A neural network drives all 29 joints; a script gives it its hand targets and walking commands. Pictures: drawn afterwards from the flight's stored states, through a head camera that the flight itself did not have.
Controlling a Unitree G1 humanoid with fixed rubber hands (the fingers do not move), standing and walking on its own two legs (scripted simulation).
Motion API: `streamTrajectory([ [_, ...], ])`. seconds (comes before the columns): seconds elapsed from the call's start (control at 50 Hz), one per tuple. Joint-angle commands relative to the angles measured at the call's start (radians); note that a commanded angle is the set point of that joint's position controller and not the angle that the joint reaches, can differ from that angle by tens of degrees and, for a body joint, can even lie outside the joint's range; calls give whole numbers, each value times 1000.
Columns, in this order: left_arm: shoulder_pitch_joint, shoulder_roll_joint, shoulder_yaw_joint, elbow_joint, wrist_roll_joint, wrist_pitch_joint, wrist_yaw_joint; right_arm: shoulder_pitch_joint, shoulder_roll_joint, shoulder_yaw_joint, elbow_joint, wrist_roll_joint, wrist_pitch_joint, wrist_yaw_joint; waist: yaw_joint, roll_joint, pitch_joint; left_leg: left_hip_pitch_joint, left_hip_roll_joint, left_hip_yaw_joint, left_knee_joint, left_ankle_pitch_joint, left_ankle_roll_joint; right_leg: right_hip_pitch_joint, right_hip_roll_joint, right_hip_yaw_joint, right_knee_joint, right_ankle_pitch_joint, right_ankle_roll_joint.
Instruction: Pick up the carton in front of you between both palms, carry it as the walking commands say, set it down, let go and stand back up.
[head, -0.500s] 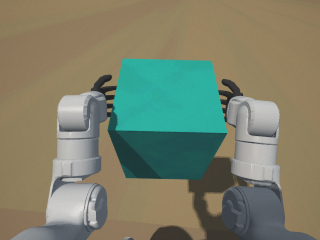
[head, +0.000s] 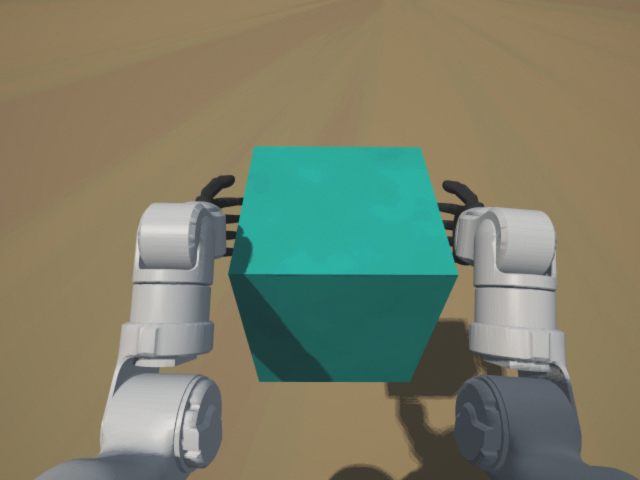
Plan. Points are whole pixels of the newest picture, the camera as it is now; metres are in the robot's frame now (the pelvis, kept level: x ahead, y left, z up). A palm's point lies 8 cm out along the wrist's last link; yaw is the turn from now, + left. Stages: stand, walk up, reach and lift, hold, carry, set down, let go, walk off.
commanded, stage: carry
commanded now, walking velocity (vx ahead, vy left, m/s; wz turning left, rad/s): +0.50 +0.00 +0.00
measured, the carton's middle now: (335, 270) +0.38 +0.00 +0.07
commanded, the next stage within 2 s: none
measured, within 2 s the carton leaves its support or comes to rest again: neither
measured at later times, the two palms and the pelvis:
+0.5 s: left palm (246, 93) +0.67 +0.17 +0.16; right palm (425, 109) +0.65 -0.13 +0.16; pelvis +0.30 +0.04 +0.03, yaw -1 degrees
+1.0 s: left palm (273, 74) +0.86 +0.15 +0.11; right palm (413, 82) +0.87 -0.15 +0.10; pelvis +0.60 +0.00 +0.03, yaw +1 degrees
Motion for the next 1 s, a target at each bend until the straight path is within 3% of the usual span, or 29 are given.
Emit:
streamTrajectory([
  [0.0, -864, -1120, -609, -205, -521, -25, -227, -790, 1135, 556, -140, 412, -26, 216, 19, -64, -452, -365, 42, -50, 84, 47, 17, 630, -296, 503, -243, 217, -146],
  [0.04, -889, -1132, -619, -259, -557, -26, -230, -767, 1118, 552, -171, 391, -29, 193, 9, -115, -465, -324, 40, -19, -36, 64, 6, 600, -276, 423, -269, 188, -121],
  [0.08, -871, -1119, -624, -279, -566, -21, -232, -742, 1096, 557, -190, 370, -31, 173, 16, -133, -461, -307, 28, 14, -176, 56, -3, 590, -268, 362, -281, 241, -137],
  [0.12, -853, -1091, -623, -286, -566, -13, -231, -726, 1069, 564, -206, 350, -28, 159, 24, -144, -456, -266, 29, 37, -323, 135, -4, 584, -258, 302, -281, 290, -135],
  [0.22, -771, -1018, -602, -203, -521, 8, -229, -681, 1014, 570, -161, 330, -3, 162, 29, -173, -412, -109, -26, 126, -618, 336, 10, 578, -211, 166, -215, 468, -62],
  [0.26, -751, -1007, -594, -153, -503, 15, -230, -682, 1010, 564, -117, 341, 6, 177, -20, -146, -444, 114, -57, 182, -775, 427, 34, 528, -170, 76, -58, 583, -11],
  [0.28, -745, -1003, -588, -126, -492, 17, -229, -669, 1010, 558, -86, 348, 8, 185, -56, -111, -492, 322, -18, 147, -763, 431, 58, 412, -144, 42, 57, 528, 25],
  [0.3, -745, -994, -580, -103, -485, 21, -230, -664, 1006, 545, -68, 352, 9, 192, -95, 0, -551, 518, 171, -93, -729, 380, 90, 233, -128, 37, 250, 232, 60],
  [0.32, -765, -1021, -565, -80, -484, 27, -230, -685, 978, 522, -44, 345, 4, 195, -112, 255, -579, 732, 379, -513, -779, 450, 231, -97, 19, 54, 465, -191, 87],
  [0.34, -798, -1022, -552, -80, -476, 28, -229, -691, 1004, 518, -49, 361, 2, 200, -115, 276, -550, 776, 383, -585, -783, 464, 275, -258, 32, 130, 616, -327, 70],
  [0.36, -798, -1042, -549, -71, -471, 27, -225, -704, 1043, 529, -76, 382, 1, 210, -116, 203, -516, 752, 349, -497, -764, 530, 255, -316, -4, 152, 656, -309, 53],
  [0.38, -781, -1063, -544, -70, -462, 24, -221, -732, 1084, 538, -103, 403, -2, 220, -117, 93, -485, 701, 326, -416, -759, 609, 223, -314, -33, 158, 622, -253, 54],
  [0.4, -748, -1083, -535, -66, -449, 20, -216, -757, 1122, 549, -128, 424, -6, 229, -109, 61, -459, 643, 311, -359, -782, 633, 191, -294, -59, 158, 557, -199, 61],
  [0.44, -666, -1117, -515, -59, -413, 8, -208, -750, 1186, 564, -156, 447, -15, 246, -83, 89, -451, 595, 290, -283, -838, 624, 150, -232, -70, 140, 430, -157, 83],
  [0.54, -413, -1189, -558, -104, -339, -46, -205, -538, 1274, 605, -204, 421, -54, 285, -57, 114, -400, 605, 234, -94, -894, 757, 120, -154, -53, 41, 80, -37, 115],
  [0.64, -222, -1210, -716, -316, -346, -97, -222, -257, 1247, 720, -371, 366, -101, 289, -71, 138, -342, 622, 195, 41, -876, 919, 86, -27, -12, -43, -188, 190, 99],
  [0.68, -137, -1183, -768, -383, -356, -106, -237, -135, 1211, 769, -428, 341, -114, 287, -64, 151, -368, 610, 185, 88, -780, 1023, 58, 123, 14, -81, -268, 232, 75],
  [0.7, -82, -1168, -785, -400, -355, -110, -247, -69, 1193, 788, -446, 333, -118, 289, -52, 124, -405, 544, 165, 137, -667, 1013, 34, 287, 33, -116, -315, 251, 65],
  [0.72, -16, -1152, -794, -403, -347, -112, -257, -13, 1173, 807, -459, 324, -122, 293, -38, 87, -449, 394, 147, 163, -526, 905, 7, 499, -7, -83, -291, 217, 42],
  [0.74, 72, -1134, -796, -402, -336, -114, -267, 18, 1150, 825, -473, 318, -123, 299, -11, -34, -511, 203, 114, 158, -318, 568, -14, 695, -197, 161, -255, 235, 4],
  [0.76, 96, -1106, -796, -380, -318, -126, -275, 34, 1170, 844, -492, 325, -116, 305, -12, -303, -557, -161, -13, 112, -84, 122, -45, 946, -403, 554, -285, 211, -164],
  [0.78, 156, -1146, -798, -386, -342, -128, -284, 66, 1162, 848, -504, 332, -118, 309, -13, -278, -513, -295, -18, 30, 75, -46, -31, 917, -431, 597, -323, 302, -204],
  [0.82, 144, -1158, -819, -457, -376, -133, -294, 71, 1171, 862, -533, 353, -130, 310, -13, -97, -442, -315, 56, -8, 46, 8, -13, 793, -387, 405, -307, 562, -155],
  [0.84, 131, -1159, -832, -482, -388, -135, -296, 94, 1173, 866, -536, 355, -135, 309, -19, -44, -399, -277, 85, -6, -73, 42, -17, 705, -365, 331, -333, 557, -112],
  [0.86, 131, -1154, -841, -499, -398, -136, -298, 117, 1172, 871, -540, 355, -139, 307, -24, -63, -386, -210, 90, 12, -196, 61, -24, 634, -340, 265, -360, 518, -75],
  [0.92, 181, -1118, -848, -511, -414, -133, -307, 201, 1164, 876, -523, 335, -148, 295, -24, -126, -369, -64, 50, 83, -432, 88, -45, 519, -291, 124, -368, 552, -68],
  [0.98, 223, -1079, -845, -503, -412, -128, -316, 229, 1132, 876, -530, 321, -146, 285, -24, -180, -347, 20, 23, 135, -573, 273, -48, 466, -260, 29, -336, 625, -34],
])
